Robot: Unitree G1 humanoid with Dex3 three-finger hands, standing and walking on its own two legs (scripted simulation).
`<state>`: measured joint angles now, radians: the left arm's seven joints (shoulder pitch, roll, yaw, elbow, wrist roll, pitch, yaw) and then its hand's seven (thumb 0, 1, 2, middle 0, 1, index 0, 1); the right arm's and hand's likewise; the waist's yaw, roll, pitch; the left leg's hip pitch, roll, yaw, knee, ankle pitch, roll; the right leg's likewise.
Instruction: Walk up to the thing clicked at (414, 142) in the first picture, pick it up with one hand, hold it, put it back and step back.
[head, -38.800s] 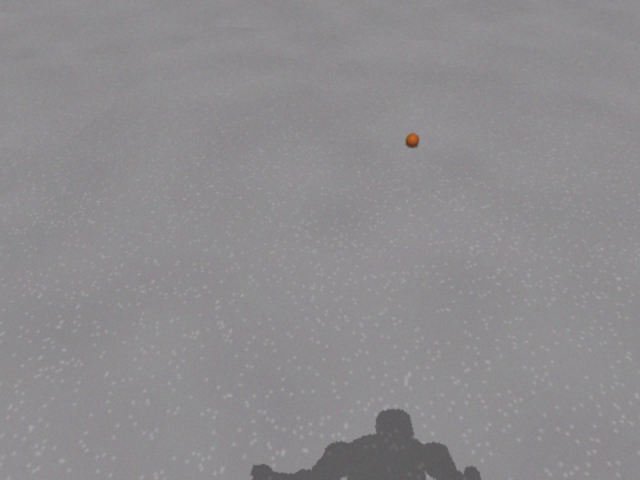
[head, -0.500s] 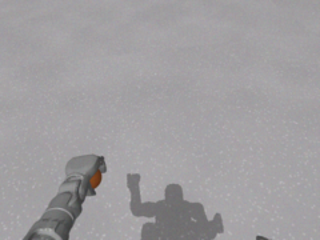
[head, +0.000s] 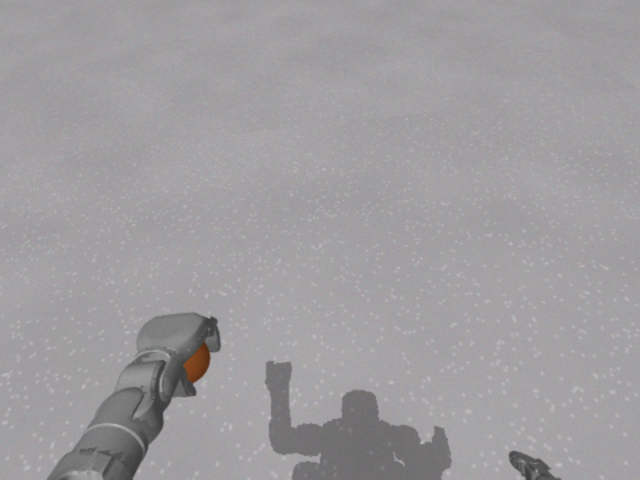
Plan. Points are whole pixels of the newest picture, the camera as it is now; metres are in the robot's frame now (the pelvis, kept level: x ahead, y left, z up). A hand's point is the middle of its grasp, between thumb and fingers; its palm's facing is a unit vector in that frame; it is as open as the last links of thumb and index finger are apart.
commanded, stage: hold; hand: left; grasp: from above
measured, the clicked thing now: (185, 359) +0.32 +0.23 -0.07
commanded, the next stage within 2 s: crouch in 1.34 s
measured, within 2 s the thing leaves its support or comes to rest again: neither
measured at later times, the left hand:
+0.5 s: hand (178, 372) +0.28 +0.22 -0.03, palm faces -0.44 -0.05 -0.90, open 8.7 cm
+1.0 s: hand (180, 374) +0.28 +0.21 -0.02, palm faces -0.45 -0.05 -0.89, open 8.7 cm
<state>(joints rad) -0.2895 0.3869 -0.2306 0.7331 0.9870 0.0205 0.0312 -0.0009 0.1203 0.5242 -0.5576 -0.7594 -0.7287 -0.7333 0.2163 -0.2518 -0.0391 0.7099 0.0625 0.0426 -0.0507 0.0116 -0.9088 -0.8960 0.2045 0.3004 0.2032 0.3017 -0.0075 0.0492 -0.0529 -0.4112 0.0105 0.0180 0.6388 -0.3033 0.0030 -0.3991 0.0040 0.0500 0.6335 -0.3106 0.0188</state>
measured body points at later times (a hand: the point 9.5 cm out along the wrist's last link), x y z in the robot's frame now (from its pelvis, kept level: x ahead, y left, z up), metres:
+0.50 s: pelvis -0.01 +0.00 +0.01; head -0.01 -0.03 +0.46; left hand +0.30 +0.22 +0.02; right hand +0.13 -0.26 -0.11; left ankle +0.01 +0.12 -0.72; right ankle +0.01 -0.13 -0.72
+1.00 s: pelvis -0.01 -0.01 +0.01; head -0.01 -0.03 +0.46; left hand +0.30 +0.21 +0.03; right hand +0.14 -0.25 -0.10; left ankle +0.01 +0.12 -0.72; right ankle +0.01 -0.13 -0.72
